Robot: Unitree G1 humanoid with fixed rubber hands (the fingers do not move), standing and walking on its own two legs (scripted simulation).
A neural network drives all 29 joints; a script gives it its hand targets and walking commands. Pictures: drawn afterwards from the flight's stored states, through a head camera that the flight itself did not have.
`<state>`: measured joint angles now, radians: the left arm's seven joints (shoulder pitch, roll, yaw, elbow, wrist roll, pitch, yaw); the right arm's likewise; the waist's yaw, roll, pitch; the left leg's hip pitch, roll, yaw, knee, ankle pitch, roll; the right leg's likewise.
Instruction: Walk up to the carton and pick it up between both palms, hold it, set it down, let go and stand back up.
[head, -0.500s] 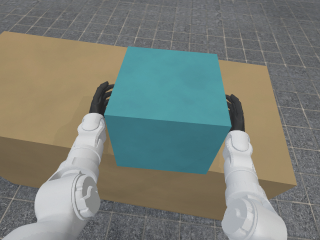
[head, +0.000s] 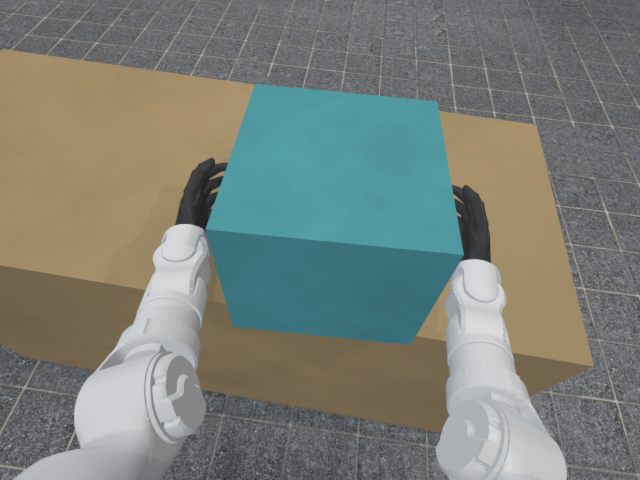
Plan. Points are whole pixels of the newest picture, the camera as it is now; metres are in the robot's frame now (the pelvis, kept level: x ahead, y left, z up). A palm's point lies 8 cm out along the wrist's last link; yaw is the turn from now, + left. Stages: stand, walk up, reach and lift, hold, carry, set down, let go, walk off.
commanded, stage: set down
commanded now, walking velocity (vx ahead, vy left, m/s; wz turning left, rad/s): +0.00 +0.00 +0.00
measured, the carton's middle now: (333, 215) +0.48 -0.01 +0.01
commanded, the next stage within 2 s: none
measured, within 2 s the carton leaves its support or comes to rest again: neither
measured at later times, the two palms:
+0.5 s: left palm (195, 224) +0.43 +0.17 +0.05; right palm (469, 253) +0.40 -0.18 +0.05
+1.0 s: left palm (190, 211) +0.46 +0.19 +0.04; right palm (480, 241) +0.43 -0.21 +0.03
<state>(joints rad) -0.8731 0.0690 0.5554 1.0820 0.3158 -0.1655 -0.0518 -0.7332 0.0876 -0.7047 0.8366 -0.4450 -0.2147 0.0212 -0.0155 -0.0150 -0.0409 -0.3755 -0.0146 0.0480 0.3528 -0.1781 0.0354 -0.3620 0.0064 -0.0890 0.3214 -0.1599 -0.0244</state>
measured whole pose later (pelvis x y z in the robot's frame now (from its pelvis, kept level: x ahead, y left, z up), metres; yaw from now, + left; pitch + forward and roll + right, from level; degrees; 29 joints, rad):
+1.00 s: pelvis -0.01 -0.01 -0.03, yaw -1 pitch +25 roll -2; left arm -1.13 0.31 -0.01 1.62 -0.20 -0.36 0.01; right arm -0.99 -0.21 -0.05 1.40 0.21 -0.30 -0.09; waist -0.04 0.01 -0.25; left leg -0.79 0.03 0.04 0.63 -0.28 0.02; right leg -0.75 0.03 -0.10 0.54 -0.23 -0.04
